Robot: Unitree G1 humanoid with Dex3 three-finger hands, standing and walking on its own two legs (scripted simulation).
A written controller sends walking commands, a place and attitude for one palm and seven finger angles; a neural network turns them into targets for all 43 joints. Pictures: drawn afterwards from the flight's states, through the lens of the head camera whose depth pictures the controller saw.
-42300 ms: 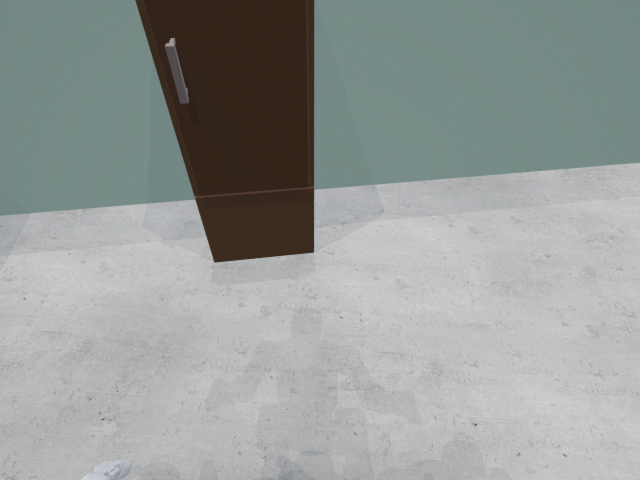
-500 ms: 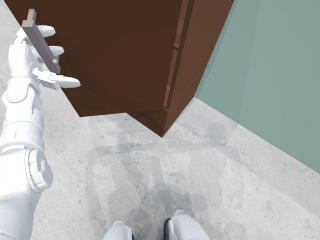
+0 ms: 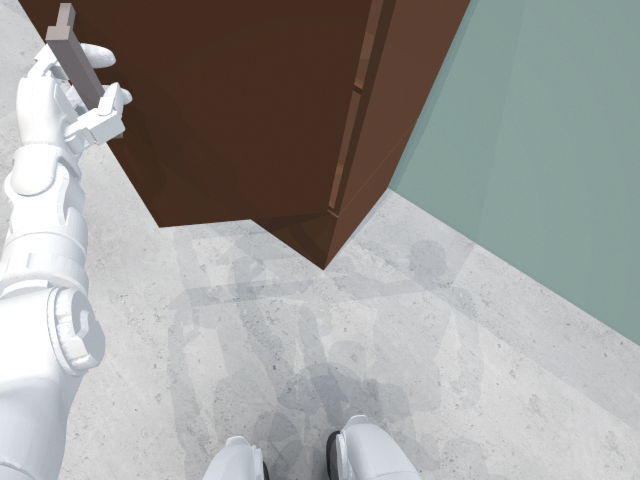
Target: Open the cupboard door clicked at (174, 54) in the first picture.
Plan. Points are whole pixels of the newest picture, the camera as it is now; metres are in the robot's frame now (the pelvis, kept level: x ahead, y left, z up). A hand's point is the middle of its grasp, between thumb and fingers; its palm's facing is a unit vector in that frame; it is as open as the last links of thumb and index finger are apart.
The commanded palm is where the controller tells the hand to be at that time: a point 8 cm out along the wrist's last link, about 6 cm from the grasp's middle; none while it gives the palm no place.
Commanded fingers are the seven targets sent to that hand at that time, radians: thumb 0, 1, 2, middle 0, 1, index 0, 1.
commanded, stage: close the thumb around the handle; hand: left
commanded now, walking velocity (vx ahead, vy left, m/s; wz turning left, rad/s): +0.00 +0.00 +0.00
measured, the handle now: (92, 77) +0.58 +0.22 +0.10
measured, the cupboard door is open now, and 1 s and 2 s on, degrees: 45 75 90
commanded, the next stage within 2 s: pull the door open along its arc in 0.10 s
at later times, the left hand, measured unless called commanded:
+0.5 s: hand (114, 127) +0.51 +0.19 +0.09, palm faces +0.05 -1.00 -0.01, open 5.6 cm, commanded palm +0.45 +0.23 +0.09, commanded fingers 0.00 0.90 0.90 -0.40 -1.35 -0.40 -1.35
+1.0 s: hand (184, 227) +0.38 +0.11 +0.09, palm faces +0.38 -0.93 +0.03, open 6.0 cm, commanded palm +0.31 +0.16 +0.09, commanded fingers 0.00 0.90 0.90 -0.40 -1.35 -0.40 -1.35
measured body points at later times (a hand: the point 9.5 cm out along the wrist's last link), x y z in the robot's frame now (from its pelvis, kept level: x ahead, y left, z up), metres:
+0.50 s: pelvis +0.01 +0.00 +0.01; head +0.13 +0.01 +0.44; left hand +0.50 +0.24 +0.09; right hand +0.00 -0.26 -0.10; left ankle -0.02 +0.10 -0.68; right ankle +0.02 -0.12 -0.68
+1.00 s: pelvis +0.01 -0.02 +0.02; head +0.06 -0.03 +0.47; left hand +0.35 +0.15 +0.10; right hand +0.17 -0.24 -0.08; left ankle -0.02 +0.10 -0.68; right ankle +0.02 -0.12 -0.68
